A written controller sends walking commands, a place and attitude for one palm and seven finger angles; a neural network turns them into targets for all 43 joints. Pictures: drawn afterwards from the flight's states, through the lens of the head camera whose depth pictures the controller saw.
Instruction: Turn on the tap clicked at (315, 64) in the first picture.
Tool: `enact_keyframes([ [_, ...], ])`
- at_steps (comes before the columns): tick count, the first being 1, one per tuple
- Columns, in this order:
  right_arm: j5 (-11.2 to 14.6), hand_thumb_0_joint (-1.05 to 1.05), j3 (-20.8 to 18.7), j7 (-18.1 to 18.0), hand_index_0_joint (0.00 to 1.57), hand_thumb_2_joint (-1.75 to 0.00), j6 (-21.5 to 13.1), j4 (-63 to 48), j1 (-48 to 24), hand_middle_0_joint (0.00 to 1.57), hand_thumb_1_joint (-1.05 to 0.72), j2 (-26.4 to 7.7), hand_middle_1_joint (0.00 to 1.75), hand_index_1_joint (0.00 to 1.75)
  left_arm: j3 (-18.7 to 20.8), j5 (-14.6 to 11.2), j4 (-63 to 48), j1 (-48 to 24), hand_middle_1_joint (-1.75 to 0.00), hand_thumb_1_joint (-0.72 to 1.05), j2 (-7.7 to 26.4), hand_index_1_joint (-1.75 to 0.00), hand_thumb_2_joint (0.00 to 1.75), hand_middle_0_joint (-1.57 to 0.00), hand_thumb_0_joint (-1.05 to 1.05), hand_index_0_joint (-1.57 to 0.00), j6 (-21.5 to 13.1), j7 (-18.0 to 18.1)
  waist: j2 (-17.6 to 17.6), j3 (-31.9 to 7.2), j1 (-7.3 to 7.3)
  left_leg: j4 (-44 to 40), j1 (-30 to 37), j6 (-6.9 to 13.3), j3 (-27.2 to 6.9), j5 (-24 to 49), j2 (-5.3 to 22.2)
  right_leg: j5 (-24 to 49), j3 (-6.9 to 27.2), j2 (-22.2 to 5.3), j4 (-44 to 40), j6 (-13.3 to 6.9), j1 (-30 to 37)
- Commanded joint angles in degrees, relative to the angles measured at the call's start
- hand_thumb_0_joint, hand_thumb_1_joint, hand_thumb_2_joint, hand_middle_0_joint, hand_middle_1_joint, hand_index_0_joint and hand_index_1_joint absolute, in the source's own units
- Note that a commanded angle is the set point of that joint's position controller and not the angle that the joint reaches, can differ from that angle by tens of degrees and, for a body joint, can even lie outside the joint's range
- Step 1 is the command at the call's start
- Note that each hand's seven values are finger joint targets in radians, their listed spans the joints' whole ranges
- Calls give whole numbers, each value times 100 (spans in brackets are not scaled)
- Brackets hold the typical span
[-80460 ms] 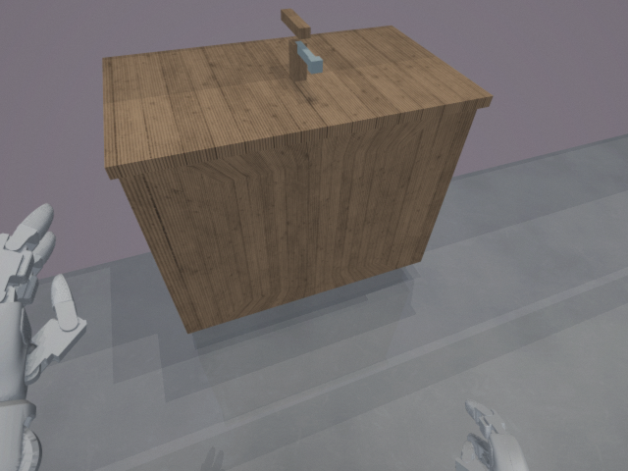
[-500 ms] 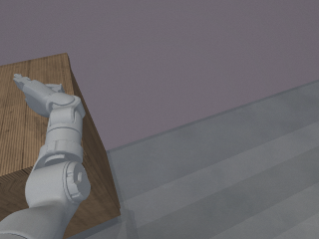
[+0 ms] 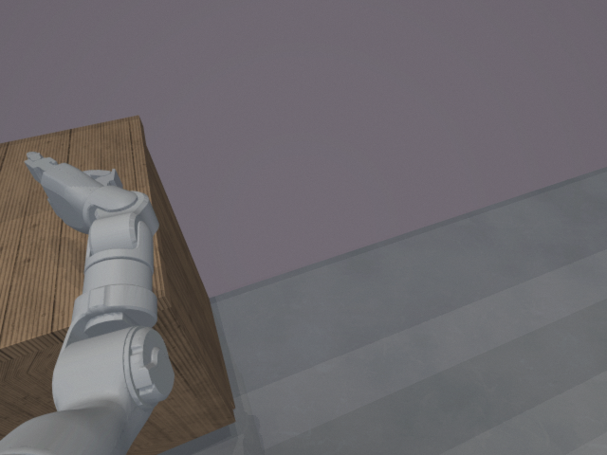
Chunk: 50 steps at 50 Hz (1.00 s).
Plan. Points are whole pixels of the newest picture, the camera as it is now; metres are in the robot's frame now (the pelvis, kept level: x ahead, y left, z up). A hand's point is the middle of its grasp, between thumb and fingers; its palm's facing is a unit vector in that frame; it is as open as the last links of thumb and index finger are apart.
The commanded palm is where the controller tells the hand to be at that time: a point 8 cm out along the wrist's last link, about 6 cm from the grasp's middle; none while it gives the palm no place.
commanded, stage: lift the hand up off the lever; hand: left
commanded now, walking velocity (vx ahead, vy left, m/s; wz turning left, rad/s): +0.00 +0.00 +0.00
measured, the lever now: out of the picture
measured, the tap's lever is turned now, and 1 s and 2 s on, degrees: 84 84 84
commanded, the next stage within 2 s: draw the hand back beside the body in 0.86 s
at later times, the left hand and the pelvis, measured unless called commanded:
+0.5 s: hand (107, 171) +0.42 +0.25 +0.19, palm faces +0.83 -0.55 -0.09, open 7.8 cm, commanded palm +0.37 +0.26 +0.20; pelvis -0.01 +0.00 +0.00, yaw +0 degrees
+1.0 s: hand (108, 169) +0.42 +0.24 +0.19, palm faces +0.81 -0.57 -0.10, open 7.8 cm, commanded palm +0.36 +0.26 +0.20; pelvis -0.01 +0.00 +0.01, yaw -1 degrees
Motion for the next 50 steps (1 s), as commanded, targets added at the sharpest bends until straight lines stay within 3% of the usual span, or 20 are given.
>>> enact_keyframes([
  [1, 31, 0, -216, -62, 20, -90, -221, -625, -194, 20, -90, -728, 30, 30, -501, 159, -1685, -2764, -15, 90, 1126, -15, 90, -15, 0, -15, -286, -8, -64, -1713, 27, -85, 1154, 126, -14, 1881, 93, 3213, 390, -513, -339, 629, 656],
  [5, 87, 0, -199, -87, 20, -90, -202, -663, -325, 20, -90, -721, 30, 30, -576, 1, -1704, -2403, -15, 90, 943, -15, 90, -15, 0, -15, -137, -92, -338, -1539, 62, -162, 1167, 118, -13, 1878, 82, 3291, 362, -531, -410, 651, 746],
  [7, 107, 0, -190, -103, 20, -90, -180, -674, -385, 20, -90, -741, 30, 30, -427, -49, -1688, -2330, -15, 90, 1114, -15, 90, -15, 0, -15, -58, -112, -379, -1496, 141, -222, 1100, 107, -45, 1810, 72, 3177, 360, -538, -436, 642, 816],
  [9, 105, 0, -162, -104, 20, -90, -211, -661, -495, 20, -90, -697, 30, 30, -635, -45, -1860, -2626, -15, 90, 900, -15, 90, -15, 0, -15, -30, -93, -293, -1397, 81, -221, 1175, 118, -10, 1755, 73, 3142, 390, -558, -495, 660, 706],
  [10, 114, 0, -170, -109, 20, -90, -206, -671, -484, 20, -90, -702, 30, 30, -472, -38, -1925, -2564, -15, 90, 1090, -15, 90, -15, 0, -15, -31, -61, -366, -1512, 136, -233, 1191, 114, -27, 1793, 80, 3152, 381, -556, -471, 652, 785],
  [12, 118, 0, -168, -107, 20, -90, -197, -712, -595, 20, -90, -691, 30, 30, -440, -9, -2113, -2544, -15, 90, 1150, -15, 90, -15, 0, -15, -12, -57, -135, -1626, 217, -237, 1210, 101, -26, 1850, 72, 3156, 401, -560, -452, 620, 867],
  [15, 105, 0, -154, -98, 20, -90, -240, -654, -650, 20, -90, -657, 30, 30, -700, 46, -1948, -2667, -15, 90, 847, -15, 90, -15, 0, -15, 66, -13, -287, -1407, 122, -249, 1259, 106, -25, 1750, 89, 2825, 349, -515, -498, 599, 616],
  [17, 111, 0, -138, -119, 20, -90, -232, -641, -665, 20, -90, -695, 30, 30, -502, 29, -1734, -2724, -15, 90, 1110, -15, 90, -15, 0, -15, 116, -19, -392, -1272, 138, -295, 1084, 107, -57, 1527, 71, 2623, 377, -539, -565, 620, 619],
  [20, 109, 0, -117, -120, 20, -90, -262, -626, -695, 20, -90, -647, 30, 30, -663, 36, -1716, -2949, -15, 90, 947, -15, 90, -15, 0, -15, 139, -9, -282, -1348, 109, -290, 1146, 112, -33, 1467, 66, 2561, 400, -545, -592, 619, 568],
  [22, 101, 0, -124, -131, 20, -90, -232, -648, -667, 20, -90, -684, 30, 30, -393, 43, -1650, -2840, -15, 90, 1259, -15, 90, -15, 0, -15, 150, 6, -364, -1476, 186, -300, 1030, 104, -49, 1478, 58, 2668, 420, -568, -564, 638, 732],
  [26, 99, 0, -107, -106, 20, -90, -266, -624, -649, 20, -90, -659, 30, 30, -698, 71, -1532, -3028, -15, 90, 943, -15, 90, -15, 0, -15, 210, 24, -330, -1359, 94, -317, 1100, 109, -42, 1415, 73, 2440, 388, -532, -599, 612, 546],
  [31, 104, 0, -103, -119, 20, -90, -275, -600, -606, 20, -90, -678, 30, 30, -545, 42, -1307, -3170, -15, 90, 1162, -15, 90, -15, 0, -15, 252, 38, -428, -1289, 93, -352, 949, 123, -53, 1178, 64, 2229, 436, -561, -687, 653, 524],
  [34, 87, 0, -120, -108, 20, -90, -294, -576, -565, 20, -90, -675, 30, 30, -606, 119, -1444, -3472, -15, 90, 1171, -15, 90, -15, 0, -15, 209, 88, -151, -1489, 85, -343, 1058, 121, -58, 1292, 78, 2179, 413, -524, -636, 588, 535],
  [35, 78, 0, -132, -97, 20, -90, -306, -571, -536, 20, -90, -663, 30, 30, -659, 126, -1405, -3390, -15, 90, 1065, -15, 90, -15, 0, -15, 210, 98, -178, -1485, 91, -338, 1086, 115, -51, 1340, 79, 2216, 394, -507, -619, 578, 523],
  [40, 99, 0, -146, -93, 20, -90, -273, -611, -475, 20, -90, -695, 30, 30, -410, 39, -1478, -2937, -15, 90, 1249, -15, 90, -15, 0, -15, 219, 79, -428, -1559, 189, -368, 1039, 114, -12, 1508, 78, 2721, 413, -555, -589, 649, 825],
  [42, 115, 0, -153, -90, 20, -90, -253, -667, -516, 20, -90, -704, 30, 30, -299, 16, -1620, -2684, -15, 90, 1333, -15, 90, -15, 0, -15, 232, 44, -342, -1597, 289, -399, 1040, 106, -15, 1593, 69, 2867, 412, -562, -577, 639, 966],
  [45, 141, 0, -132, -101, 20, -90, -242, -678, -562, 20, -90, -686, 30, 30, -395, -18, -1746, -2573, -15, 90, 1240, -15, 90, -15, 0, -15, 279, 11, -477, -1382, 229, -435, 1068, 118, 43, 1554, 96, 2862, 419, -571, -649, 677, 918],
  [48, 152, 0, -142, -112, 20, -90, -274, -673, -637, 20, -90, -676, 30, 30, -470, 31, -1972, -2776, -15, 90, 1255, -15, 90, -15, 0, -15, 258, 14, -278, -1335, 207, -445, 1129, 127, 22, 1441, 106, 2499, 423, -545, -690, 631, 793],
  [49, 157, 0, -206, -243, 20, -90, -161, -787, -598, 20, -90, -887, 30, 30, -1460, 13, -2604, -2479, -15, 90, 914, -15, 90, -15, 0, -15, 201, -887, -347, -1373, -21, -457, 1480, 151, 46, 1709, 17, 3133, 536, -482, -536, 599, 972],
  [50, 215, 0, -214, -345, 20, -90, -106, -892, -567, 20, -90, -855, 30, 30, -1023, -124, -2658, -2190, -16, 90, 1351, -16, 90, -15, 0, -15, 182, -1288, -316, -1506, 111, -454, 1632, 189, 75, 1865, 15, 3514, 570, -508, -569, 618, 1130],
])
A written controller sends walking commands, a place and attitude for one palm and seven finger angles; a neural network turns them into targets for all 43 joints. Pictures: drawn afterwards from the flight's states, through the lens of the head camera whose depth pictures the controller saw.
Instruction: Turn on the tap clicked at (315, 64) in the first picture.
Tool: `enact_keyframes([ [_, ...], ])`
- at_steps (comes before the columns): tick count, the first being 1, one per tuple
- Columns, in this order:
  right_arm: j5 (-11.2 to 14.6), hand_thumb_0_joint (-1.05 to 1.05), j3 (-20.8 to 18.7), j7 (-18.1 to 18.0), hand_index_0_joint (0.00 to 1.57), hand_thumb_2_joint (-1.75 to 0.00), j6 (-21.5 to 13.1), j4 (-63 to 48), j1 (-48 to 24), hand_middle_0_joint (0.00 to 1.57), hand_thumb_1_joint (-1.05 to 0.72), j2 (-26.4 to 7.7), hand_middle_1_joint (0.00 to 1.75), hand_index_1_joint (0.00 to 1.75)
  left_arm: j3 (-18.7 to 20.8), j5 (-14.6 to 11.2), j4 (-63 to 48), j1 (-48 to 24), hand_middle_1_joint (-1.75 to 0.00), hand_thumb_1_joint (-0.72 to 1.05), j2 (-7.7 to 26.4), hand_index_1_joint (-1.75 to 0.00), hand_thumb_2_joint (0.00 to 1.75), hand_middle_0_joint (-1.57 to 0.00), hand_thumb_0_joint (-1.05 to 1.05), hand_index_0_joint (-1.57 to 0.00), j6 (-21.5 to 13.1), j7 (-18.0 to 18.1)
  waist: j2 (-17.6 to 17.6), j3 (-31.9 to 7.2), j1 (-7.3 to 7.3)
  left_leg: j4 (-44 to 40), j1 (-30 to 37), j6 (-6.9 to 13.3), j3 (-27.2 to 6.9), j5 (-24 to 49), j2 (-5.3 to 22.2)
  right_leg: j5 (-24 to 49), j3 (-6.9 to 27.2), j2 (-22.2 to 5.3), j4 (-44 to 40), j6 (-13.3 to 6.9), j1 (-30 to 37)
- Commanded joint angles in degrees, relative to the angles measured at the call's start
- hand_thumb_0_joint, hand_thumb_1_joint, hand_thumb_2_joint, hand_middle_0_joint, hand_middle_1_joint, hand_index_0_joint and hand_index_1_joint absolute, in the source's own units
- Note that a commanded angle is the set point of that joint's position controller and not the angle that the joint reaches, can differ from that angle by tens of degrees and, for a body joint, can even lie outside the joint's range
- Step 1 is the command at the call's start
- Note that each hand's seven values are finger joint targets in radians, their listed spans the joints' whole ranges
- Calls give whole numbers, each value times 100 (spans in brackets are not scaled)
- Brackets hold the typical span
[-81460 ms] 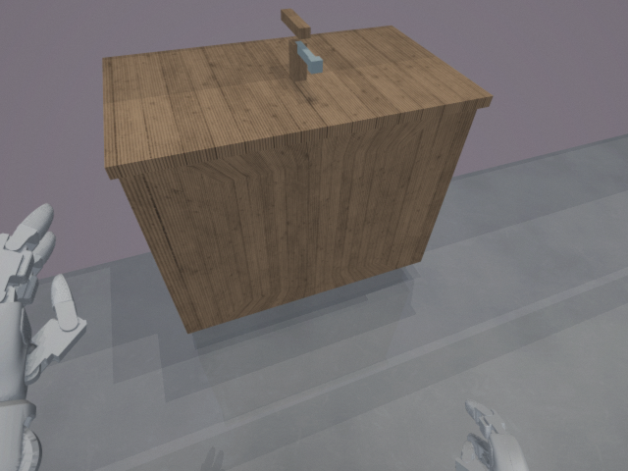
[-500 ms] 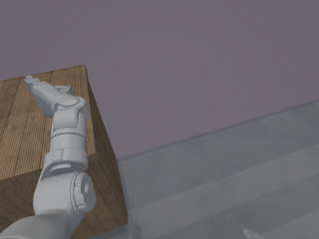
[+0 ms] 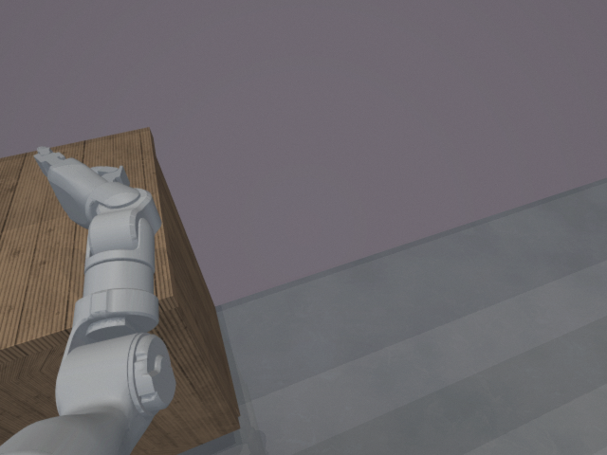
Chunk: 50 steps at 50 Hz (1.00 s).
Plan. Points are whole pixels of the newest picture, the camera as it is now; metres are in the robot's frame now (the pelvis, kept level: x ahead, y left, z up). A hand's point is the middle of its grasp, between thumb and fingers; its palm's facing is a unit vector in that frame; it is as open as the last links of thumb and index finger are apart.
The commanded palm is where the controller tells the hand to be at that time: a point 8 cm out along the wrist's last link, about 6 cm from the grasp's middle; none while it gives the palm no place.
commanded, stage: draw the hand back beside the body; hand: left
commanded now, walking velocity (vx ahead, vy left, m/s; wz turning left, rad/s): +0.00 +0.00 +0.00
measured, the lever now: out of the picture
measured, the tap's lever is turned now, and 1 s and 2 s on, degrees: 84 84 84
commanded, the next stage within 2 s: step back with the hand held close in 1.44 s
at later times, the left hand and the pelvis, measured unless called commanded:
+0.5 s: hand (89, 243) +0.31 +0.24 +0.18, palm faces +0.38 -0.90 -0.23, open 7.7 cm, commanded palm +0.27 +0.27 +0.19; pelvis -0.01 +0.01 +0.01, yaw -1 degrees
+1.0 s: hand (53, 310) +0.24 +0.26 +0.17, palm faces +0.35 -0.89 -0.31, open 7.5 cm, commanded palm +0.19 +0.30 +0.18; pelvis +0.00 +0.03 +0.01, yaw -2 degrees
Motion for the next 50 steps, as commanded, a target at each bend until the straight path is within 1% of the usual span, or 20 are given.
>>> enact_keyframes([
  [1, 120, 0, -205, -333, 20, -90, -41, -1096, -535, 20, -90, -799, 30, 30, -876, -76, -2389, -2049, -16, 90, 1402, -16, 90, -15, 0, -15, -496, -1496, -229, -1702, 81, -137, 1302, 219, 50, 1720, -10, 3625, 587, -528, -327, 666, 954],
  [3, 211, 0, -118, -429, 20, -90, 55, -1235, -623, 20, -90, -719, 30, 30, -930, -400, -2653, -1285, -16, 90, 1382, -16, 90, -16, 0, -16, -671, -2208, -402, -1403, 179, -256, 1397, 227, 19, 1740, 13, 3754, 568, -498, -391, 665, 1048],
  [5, 292, 0, -56, -491, 20, -90, 136, -1414, -753, 20, -90, -698, 30, 30, -602, -751, -2862, -211, -17, 90, 1660, -17, 90, -16, 0, -16, -858, -2779, -597, -1193, 368, -373, 1400, 232, 45, 1587, 32, 3743, 595, -479, -498, 710, 1168],
  [7, 356, 0, 12, -507, 20, -90, 174, -1565, -994, 20, -90, -640, 30, 30, -235, -1028, -3001, 387, -18, 90, 1786, -18, 90, -16, 0, -16, -790, -2814, -630, -986, 575, -469, 1309, 203, 65, 1319, 40, 3326, 600, -497, -633, 732, 1233],
  [8, 385, 0, 60, -499, 20, -90, 168, -1632, -1159, 20, -90, -590, 30, 30, -242, -1072, -3339, 354, -18, 90, 1760, -18, 90, -16, 0, -16, -760, -2713, -533, -899, 580, -512, 1332, 198, 70, 1258, 58, 3122, 608, -503, -697, 724, 1172],
  [9, 320, 0, 30, -363, 20, -90, 126, -1615, -932, 20, -90, -767, 30, 30, -324, -804, -3103, 866, -18, 90, 2752, -18, 90, -16, 0, -16, -1351, -3081, -557, -237, 262, -578, 1175, 185, 71, 939, 159, 3179, 687, -595, -849, 898, 944],
  [10, 338, 0, 24, -307, 20, -90, 95, -1710, -980, 20, -90, -750, 30, 30, -206, -822, -3072, 1070, -19, 90, 2805, -19, 90, -16, 0, -16, -1701, -3242, -584, -281, 373, -591, 1074, 195, 63, 841, 129, 3029, 730, -577, -867, 907, 1061],
  [13, 328, 0, 38, -269, 20, -90, -93, -1904, -1188, 20, -90, -660, 30, 30, -543, -780, -4177, 722, -19, 90, 2629, -19, 90, -16, 0, -16, -2508, -3490, 141, -459, 313, -603, 1552, 213, 161, 924, 62, 2763, 768, -502, -1022, 774, 938],
  [15, 310, 0, 20, -255, 20, -90, -184, -1893, -1142, 20, -90, -656, 30, 30, -613, -750, -4182, 903, -20, 90, 2486, -20, 90, -17, 0, -17, -2757, -3519, 241, -505, 275, -610, 1735, 203, 173, 953, 66, 2604, 741, -446, -1088, 735, 834],
  [17, 304, 0, 6, -257, 20, -90, -261, -1871, -1138, 20, -90, -649, 30, 30, -1014, -735, -4158, 950, -21, 90, 2062, -21, 90, -17, 0, -17, -2925, -3584, 176, -405, 202, -635, 1902, 223, 180, 914, 49, 2337, 703, -376, -1194, 697, 633],
  [18, 312, 0, 14, -267, 20, -90, -263, -1821, -1104, 20, -90, -652, 30, 30, -1044, -741, -3877, 1142, -21, 90, 2017, -21, 90, -17, 0, -17, -2955, -3583, -22, -207, 172, -664, 1894, 234, 160, 783, 66, 2111, 691, -356, -1260, 713, 494],
  [20, 311, 0, 8, -275, 20, -90, -282, -1823, -1134, 20, -90, -661, 30, 30, -1199, -726, -3899, 1213, -22, 90, 1878, -22, 90, -17, 0, -17, -3052, -3618, -200, -231, 179, -725, 1930, 254, 126, 692, 44, 1864, 660, -336, -1312, 679, 504],
  [23, 306, 0, 21, -275, 20, -90, -276, -1819, -1187, 20, -90, -647, 30, 30, -1170, -750, -3979, 1696, -22, 90, 1869, -22, 90, -18, 0, -18, -3146, -3660, -30, -283, 240, -807, 2039, 252, 97, 722, 46, 1746, 640, -340, -1358, 618, 628],
  [28, 264, 0, 59, -273, 20, -90, -215, -1893, -1315, 20, -90, -592, 30, 30, -740, -816, -4421, 2557, -24, 90, 2120, -24, 90, -18, 0, -18, -3202, -3703, -171, -315, 413, -940, 2027, 225, 37, 984, 78, 1999, 575, -342, -1353, 557, 1000],
  [30, 240, 0, 69, -265, 20, -90, -204, -1943, -1336, 20, -90, -571, 30, 30, -618, -827, -4749, 2838, -25, 90, 2175, -25, 90, -18, 0, -18, -3215, -3722, -24, -312, 461, -963, 2029, 204, 29, 1085, 89, 2051, 555, -339, -1351, 519, 1093],
  [31, 235, 0, 73, -263, 20, -90, -188, -1937, -1353, 20, -90, -556, 30, 30, -547, -842, -4733, 3052, -25, 90, 2178, -25, 90, -18, 0, -18, -3191, -3730, -161, -203, 467, -952, 2010, 212, 47, 1105, 97, 2087, 552, -334, -1392, 529, 1073],
  [35, 202, 0, 61, -247, 20, -90, -181, -1981, -1340, 20, -90, -529, 30, 30, -452, -857, -5142, 3668, -26, 90, 2126, -26, 90, -19, 0, -19, -3177, -3761, -97, -133, 498, -951, 2009, 198, 46, 1226, 120, 2176, 541, -341, -1388, 512, 1122],
  [39, 195, 0, 44, -230, 20, -90, -231, -2003, -1338, 20, -90, -523, 30, 30, -604, -829, -5524, 4131, -27, 90, 1932, -27, 90, -19, 0, -19, -3193, -3771, 164, 11, 474, -982, 2101, 167, 10, 1190, 159, 1881, 512, -309, -1433, 474, 969],
  [41, 182, 0, 21, -233, 20, -90, -264, -1996, -1336, 20, -90, -535, 30, 30, -619, -816, -5654, 4285, -28, 90, 1904, -28, 90, -19, 0, -19, -3198, -3762, -16, 43, 458, -974, 2113, 182, 12, 1171, 156, 1853, 504, -306, -1462, 487, 936],
  [50, 130, 0, -13, -234, 20, -90, -351, -1977, -1330, 20, -90, -516, 30, 30, -505, -796, -6203, 5429, -30, 90, 1852, -30, 90, -20, 0, -20, -3272, -3729, -95, 234, 499, -986, 2042, 172, -48, 1106, 162, 1672, 468, -313, -1497, 468, 907],
])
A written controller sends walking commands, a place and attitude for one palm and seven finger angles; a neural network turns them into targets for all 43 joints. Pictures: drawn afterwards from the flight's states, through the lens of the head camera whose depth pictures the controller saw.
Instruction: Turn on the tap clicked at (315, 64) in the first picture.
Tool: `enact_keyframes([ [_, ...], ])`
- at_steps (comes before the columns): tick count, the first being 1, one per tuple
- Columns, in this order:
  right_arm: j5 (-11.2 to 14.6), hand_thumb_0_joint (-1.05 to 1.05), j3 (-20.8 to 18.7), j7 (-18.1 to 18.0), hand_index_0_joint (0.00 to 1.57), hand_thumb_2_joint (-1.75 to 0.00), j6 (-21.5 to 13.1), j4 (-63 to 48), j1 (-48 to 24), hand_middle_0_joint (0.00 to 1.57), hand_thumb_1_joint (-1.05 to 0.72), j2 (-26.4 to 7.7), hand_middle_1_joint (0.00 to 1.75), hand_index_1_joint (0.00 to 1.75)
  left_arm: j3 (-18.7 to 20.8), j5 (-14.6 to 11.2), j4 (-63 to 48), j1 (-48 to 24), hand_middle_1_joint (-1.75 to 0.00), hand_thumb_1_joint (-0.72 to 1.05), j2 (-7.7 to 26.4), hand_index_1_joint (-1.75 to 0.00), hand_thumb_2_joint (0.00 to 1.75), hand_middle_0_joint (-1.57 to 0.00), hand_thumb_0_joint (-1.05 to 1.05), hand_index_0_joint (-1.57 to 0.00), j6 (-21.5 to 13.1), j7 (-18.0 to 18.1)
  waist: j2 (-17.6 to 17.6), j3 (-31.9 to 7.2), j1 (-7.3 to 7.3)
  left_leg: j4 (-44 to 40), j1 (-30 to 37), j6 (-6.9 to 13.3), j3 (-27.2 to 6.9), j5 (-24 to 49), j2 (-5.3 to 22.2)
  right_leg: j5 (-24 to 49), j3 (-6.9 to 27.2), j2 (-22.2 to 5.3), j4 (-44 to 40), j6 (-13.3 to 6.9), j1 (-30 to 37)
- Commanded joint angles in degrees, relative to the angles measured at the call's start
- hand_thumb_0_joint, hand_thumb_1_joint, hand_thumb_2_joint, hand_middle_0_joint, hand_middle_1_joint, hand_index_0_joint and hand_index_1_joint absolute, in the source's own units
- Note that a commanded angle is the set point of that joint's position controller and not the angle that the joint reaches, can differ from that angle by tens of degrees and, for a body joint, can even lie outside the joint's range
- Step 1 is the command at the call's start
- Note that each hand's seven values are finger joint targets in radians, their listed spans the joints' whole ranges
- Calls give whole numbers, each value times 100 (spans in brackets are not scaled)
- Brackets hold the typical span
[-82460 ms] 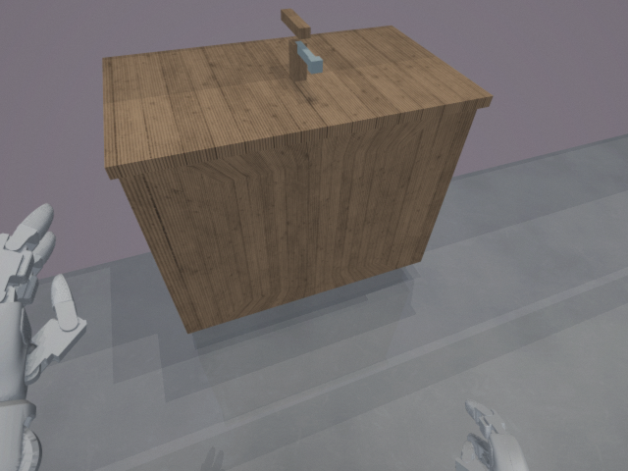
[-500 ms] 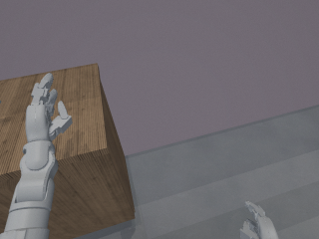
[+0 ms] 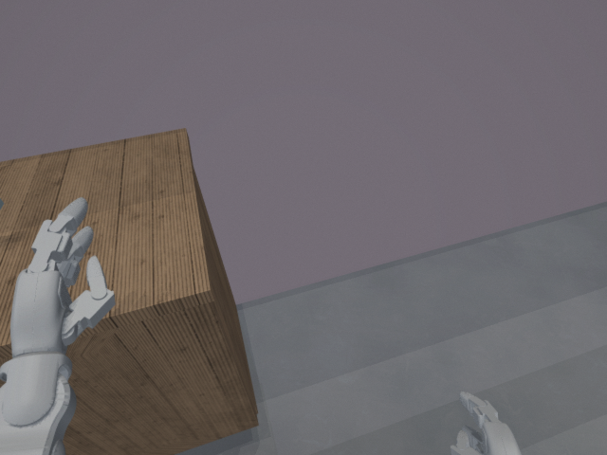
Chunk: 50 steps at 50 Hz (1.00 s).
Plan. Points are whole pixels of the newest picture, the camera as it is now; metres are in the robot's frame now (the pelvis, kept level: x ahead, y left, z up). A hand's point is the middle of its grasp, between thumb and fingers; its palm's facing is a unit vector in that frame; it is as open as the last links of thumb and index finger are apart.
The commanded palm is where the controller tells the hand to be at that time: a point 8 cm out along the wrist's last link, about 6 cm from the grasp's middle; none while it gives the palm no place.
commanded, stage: draw the hand back beside the body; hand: left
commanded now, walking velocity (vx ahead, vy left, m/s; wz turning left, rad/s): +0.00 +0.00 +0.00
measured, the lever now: out of the picture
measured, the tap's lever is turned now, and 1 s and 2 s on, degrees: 84 84 84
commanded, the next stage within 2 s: step back with the hand held close in 0.44 s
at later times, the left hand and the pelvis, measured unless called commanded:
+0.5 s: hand (89, 323) +0.20 +0.24 +0.16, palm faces +0.41 -0.85 -0.34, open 7.4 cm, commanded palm +0.15 +0.28 +0.17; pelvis +0.00 +0.00 +0.00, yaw +1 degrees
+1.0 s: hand (71, 341) +0.18 +0.26 +0.15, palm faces +0.37 -0.82 -0.44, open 7.4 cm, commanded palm +0.13 +0.30 +0.17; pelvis -0.03 +0.02 -0.01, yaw +0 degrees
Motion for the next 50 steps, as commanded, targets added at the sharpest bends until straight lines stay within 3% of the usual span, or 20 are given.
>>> enact_keyframes([
  [1, -29, 0, -204, -20, 20, -90, -355, -1029, -888, 20, -90, -554, 30, 30, 682, -14, -1571, -424, -30, 90, 1122, -30, 90, -20, 0, -20, -423, 91, -162, -629, 48, -125, 627, -12, -244, 899, 187, 1245, 218, -296, -341, 277, -541],
  [3, -29, 0, -197, -1, 20, -90, -376, -1048, -872, 20, -90, -527, 30, 30, 673, 3, -1836, -194, -30, 90, 1095, -30, 90, -20, 0, -20, -439, 100, 132, -639, 46, -142, 651, -54, -270, 912, 215, 1171, 208, -302, -311, 265, -534],
  [6, -43, 0, -206, 7, 20, -90, -402, -1063, -869, 20, -90, -525, 30, 30, 722, -7, -1951, 271, -30, 90, 1065, -30, 90, -20, 0, -20, -421, 107, -74, -523, 59, -101, 586, -43, -267, 952, 215, 1231, 191, -290, -317, 270, -578],
  [8, -50, 0, -203, 14, 20, -90, -419, -1081, -848, 20, -90, -514, 30, 30, 713, 9, -2141, 434, -30, 90, 1046, -30, 90, -20, 0, -20, -425, 106, 84, -488, 43, -123, 581, -72, -297, 903, 243, 1106, 181, -287, -306, 267, -614],
  [11, -63, 0, -207, -25, 20, -90, -433, -1020, -850, 20, -90, -528, 30, 30, 679, 29, -1941, 115, -30, 90, 1022, -30, 90, -20, 0, -20, -403, 142, -174, -232, -23, -120, 506, -46, -286, 637, 227, 863, 186, -293, -410, 292, -808],
  [14, -61, 0, -194, -60, 20, -90, -457, -994, -866, 20, -90, -525, 30, 30, 655, 45, -1819, -73, -30, 90, 1008, -30, 90, -20, 0, -20, -412, 167, -111, -142, -26, -160, 530, -35, -318, 394, 218, 553, 200, -298, -474, 283, -885],
  [20, -81, 0, -158, -52, 20, -90, -508, -1002, -894, 20, -90, -501, 30, 30, 606, 52, -1963, -7, -30, 90, 968, -30, 90, -20, 0, -20, -433, 167, 89, -404, 40, -213, 646, -60, -371, 540, 211, 687, 198, -297, -415, 248, -673],
  [21, -82, 0, -154, -46, 20, -90, -510, -1009, -897, 20, -90, -500, 30, 30, 619, 44, -1957, 17, -30, 90, 985, -30, 90, -20, 0, -20, -431, 167, -93, -351, 43, -211, 620, -54, -383, 596, 209, 758, 188, -286, -418, 250, -672],
  [26, -86, 0, -168, -43, 20, -90, -484, -1009, -893, 20, -90, -491, 30, 30, 721, 21, -1886, 160, -30, 90, 1019, -30, 90, -20, 0, -20, -399, 148, -86, -367, 66, -165, 565, -42, -305, 674, 200, 889, 222, -316, -413, 270, -614],
  [28, -73, 0, -163, -54, 20, -90, -473, -984, -891, 20, -90, -497, 30, 30, 790, 23, -1837, -99, -30, 90, 1124, -30, 90, -20, 0, -20, -398, 162, -104, -292, 36, -182, 541, -55, -324, 627, 207, 814, 217, -313, -429, 274, -664],
  [29, -59, 0, -172, -72, 20, -90, -360, -1308, -1026, 20, -90, -592, 30, 30, 1321, 48, -2107, -216, -30, 90, 1616, -30, 90, -20, 0, -20, -478, 194, -244, 54, -28, 243, 118, 53, -479, 504, 374, 958, 541, -620, -465, 384, -1515],
  [30, -81, 0, -169, -77, 20, -90, -266, -1216, -946, 20, -90, -529, 30, 30, 1042, 83, -1832, 163, -30, 90, 1256, -30, 90, -20, 0, -20, -455, 164, -410, -123, -75, 464, 58, 56, -519, 540, 384, 1100, 551, -807, -380, 392, -1546],
  [31, -70, 0, -172, -61, 20, -90, -208, -1264, -876, 20, -90, -513, 30, 30, 922, 113, -1848, 369, -30, 90, 1111, -30, 90, -20, 0, -20, -443, 158, -469, -431, -84, 608, 72, 50, -482, 632, 400, 1279, 605, -917, -245, 404, -1512],
  [34, -41, 0, -213, -81, 20, -90, -86, -1359, -761, 20, -90, -539, 30, 30, 881, 138, -2102, 700, -30, 90, 1070, -30, 90, -20, 0, -20, -426, 209, -79, -1018, -119, 799, 156, 40, -419, 1360, 479, 1944, 528, -993, 226, 440, -1378],
  [40, 25, 0, -295, -150, 20, -90, 138, -1519, -714, 20, -90, -584, 30, 30, 1134, 150, -2462, 935, -30, 90, 1345, -30, 90, -20, 0, -20, -300, 345, -402, -1304, -182, 1075, -1, 36, -401, 1902, 582, 2495, 519, -1029, 660, 492, -1430],
  [42, 33, 0, -301, -163, 20, -90, 176, -1553, -720, 20, -90, -604, 30, 30, 1183, 150, -2636, 831, -30, 90, 1440, -30, 90, -20, 0, -20, -299, 381, -257, -1261, -206, 1081, -147, 5, -494, 1806, 584, 2252, 527, -1065, 714, 415, -1502],
  [46, 40, 0, -297, -171, 20, -90, 193, -1570, -647, 20, -90, -595, 30, 30, 1199, 146, -2557, 1018, -30, 90, 1400, -30, 90, -20, 0, -20, -318, 440, -332, -1064, -216, 970, -520, 22, -673, 1283, 671, 1536, 632, -1015, 674, 345, -1607],
  [50, 23, 0, -288, -178, 20, -90, 140, -1591, -617, 20, -90, -638, 30, 30, 1133, 166, -2642, 976, -30, 90, 1348, -30, 90, -20, 0, -20, -373, 472, -91, -807, -229, 631, -932, 42, -933, 261, 769, 425, 676, -892, 610, 237, -1755],
])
